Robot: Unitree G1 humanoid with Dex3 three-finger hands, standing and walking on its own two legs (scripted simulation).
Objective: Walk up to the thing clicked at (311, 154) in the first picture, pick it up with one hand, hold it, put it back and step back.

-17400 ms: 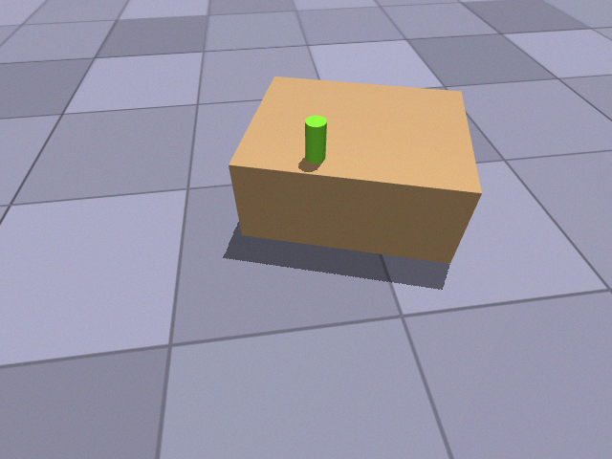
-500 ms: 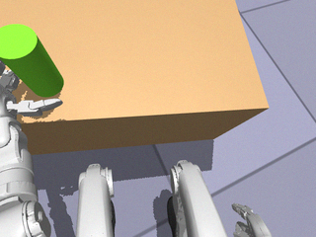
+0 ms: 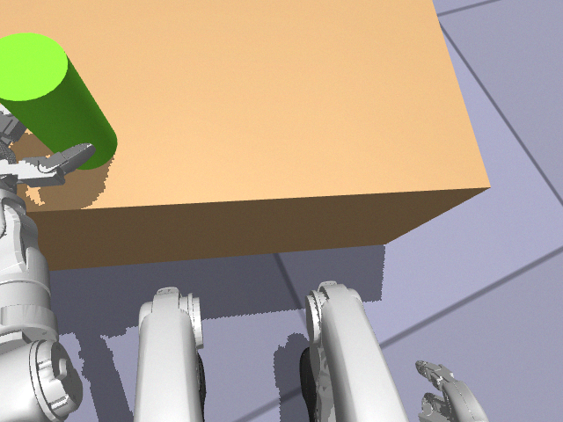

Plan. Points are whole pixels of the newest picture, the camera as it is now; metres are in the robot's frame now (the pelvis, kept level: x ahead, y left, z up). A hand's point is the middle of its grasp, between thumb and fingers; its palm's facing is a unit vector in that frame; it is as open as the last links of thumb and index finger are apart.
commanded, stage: close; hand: left
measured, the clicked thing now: (61, 112) +0.50 +0.25 +0.02
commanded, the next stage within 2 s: settle in 0.02 s
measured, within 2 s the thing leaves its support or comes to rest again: leaves its support in 0.62 s
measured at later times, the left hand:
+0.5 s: hand (47, 136) +0.48 +0.27 +0.02, palm faces +0.29 -0.96 -0.06, open 10.8 cm
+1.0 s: hand (11, 97) +0.48 +0.27 +0.08, palm faces +0.27 -0.96 -0.08, open 10.9 cm
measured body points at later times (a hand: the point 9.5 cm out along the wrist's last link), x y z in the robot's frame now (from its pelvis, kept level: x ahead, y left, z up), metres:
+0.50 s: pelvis +0.00 +0.00 +0.01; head +0.21 +0.04 +0.41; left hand +0.45 +0.32 +0.02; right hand +0.13 -0.26 -0.12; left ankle +0.08 +0.14 -0.41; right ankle +0.07 -0.13 -0.41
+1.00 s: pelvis +0.02 +0.01 +0.08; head +0.20 +0.05 +0.49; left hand +0.46 +0.32 +0.09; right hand +0.11 -0.26 -0.04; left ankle +0.08 +0.14 -0.41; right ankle +0.07 -0.13 -0.41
